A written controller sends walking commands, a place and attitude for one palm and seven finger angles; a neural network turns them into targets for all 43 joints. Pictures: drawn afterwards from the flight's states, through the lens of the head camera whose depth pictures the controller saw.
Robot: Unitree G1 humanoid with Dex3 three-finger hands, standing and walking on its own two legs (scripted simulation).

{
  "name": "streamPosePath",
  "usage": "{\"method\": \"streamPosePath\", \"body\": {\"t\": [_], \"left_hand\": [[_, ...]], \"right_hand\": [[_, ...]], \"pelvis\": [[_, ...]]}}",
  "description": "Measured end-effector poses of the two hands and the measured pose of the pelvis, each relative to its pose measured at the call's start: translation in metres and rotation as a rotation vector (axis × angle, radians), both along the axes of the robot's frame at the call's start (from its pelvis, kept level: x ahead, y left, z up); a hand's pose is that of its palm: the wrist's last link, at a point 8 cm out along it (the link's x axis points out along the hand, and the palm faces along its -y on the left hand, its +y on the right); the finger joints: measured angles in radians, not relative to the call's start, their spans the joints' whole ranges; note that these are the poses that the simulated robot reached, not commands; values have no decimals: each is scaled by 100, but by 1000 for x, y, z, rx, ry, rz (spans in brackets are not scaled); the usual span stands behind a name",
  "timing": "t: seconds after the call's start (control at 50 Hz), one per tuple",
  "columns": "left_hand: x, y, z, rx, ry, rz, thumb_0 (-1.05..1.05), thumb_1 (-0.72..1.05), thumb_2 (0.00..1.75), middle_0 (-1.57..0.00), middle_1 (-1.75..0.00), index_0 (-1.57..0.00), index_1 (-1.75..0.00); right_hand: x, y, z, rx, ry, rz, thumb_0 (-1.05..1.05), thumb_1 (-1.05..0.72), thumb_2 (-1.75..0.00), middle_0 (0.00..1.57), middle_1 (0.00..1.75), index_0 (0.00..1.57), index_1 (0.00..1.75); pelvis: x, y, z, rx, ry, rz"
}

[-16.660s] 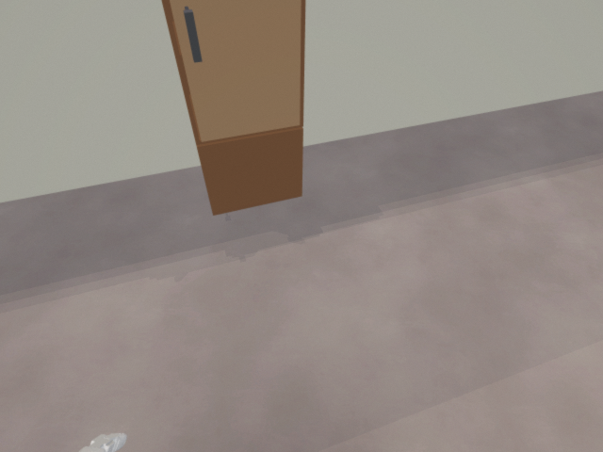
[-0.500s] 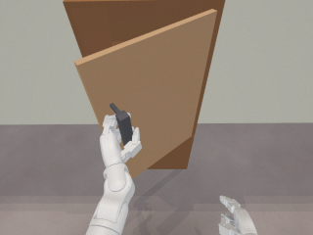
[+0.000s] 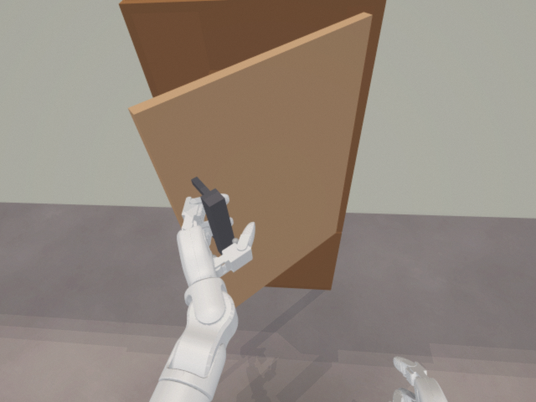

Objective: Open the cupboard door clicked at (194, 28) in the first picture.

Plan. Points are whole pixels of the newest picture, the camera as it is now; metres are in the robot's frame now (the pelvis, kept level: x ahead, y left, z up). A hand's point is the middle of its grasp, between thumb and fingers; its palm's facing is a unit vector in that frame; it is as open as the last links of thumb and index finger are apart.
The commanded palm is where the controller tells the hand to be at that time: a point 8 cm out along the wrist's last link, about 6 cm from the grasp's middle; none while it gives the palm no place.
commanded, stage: open thumb and fingers to let go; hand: left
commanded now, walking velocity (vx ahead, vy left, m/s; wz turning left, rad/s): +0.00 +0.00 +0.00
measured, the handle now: (213, 218) +0.38 +0.10 +0.08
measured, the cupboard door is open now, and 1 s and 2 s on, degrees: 43 44 44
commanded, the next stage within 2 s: slide the hand sideways off the handle in 0.52 s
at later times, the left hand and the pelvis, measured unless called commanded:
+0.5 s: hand (231, 242) +0.33 +0.07 +0.08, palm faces +0.30 -0.95 -0.01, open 15.2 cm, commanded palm +0.29 +0.11 +0.07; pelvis -0.03 +0.03 -0.01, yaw -1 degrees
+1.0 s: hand (226, 263) +0.30 +0.07 +0.08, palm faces -0.15 -0.99 +0.04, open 16.3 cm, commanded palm +0.27 +0.13 +0.07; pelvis -0.03 +0.06 +0.00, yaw -3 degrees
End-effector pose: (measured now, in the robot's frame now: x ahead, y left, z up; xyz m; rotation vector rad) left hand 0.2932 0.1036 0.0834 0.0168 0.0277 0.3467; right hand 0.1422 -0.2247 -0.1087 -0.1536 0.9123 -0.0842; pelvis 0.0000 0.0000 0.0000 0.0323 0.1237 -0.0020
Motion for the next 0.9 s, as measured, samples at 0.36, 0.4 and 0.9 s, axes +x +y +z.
{"method": "streamPosePath", "body": {"t": [0.36,0.4,0.9], "left_hand": [[-1,10,-3,-8,-28,-5,0,-44,32,-27,-101,-27,-101],[-1,10,-3,-7,-31,-16,-1,-46,32,-26,-94,-26,-93],[-6,28,-7,-45,-43,-550,-1,-50,30,-17,-33,-12,-34]], "right_hand": [[-26,14,1,-28,-19,-22,1,-90,-90,20,30,20,30],[-27,20,2,-28,-24,-20,1,-90,-90,20,30,20,30],[-42,59,8,-10,-69,-36,1,-90,-90,20,30,20,30]], "pelvis": [[-22,21,-3,-16,-1,-11],[-23,25,-4,-18,1,-13],[-28,63,-4,-39,-42,-25]]}}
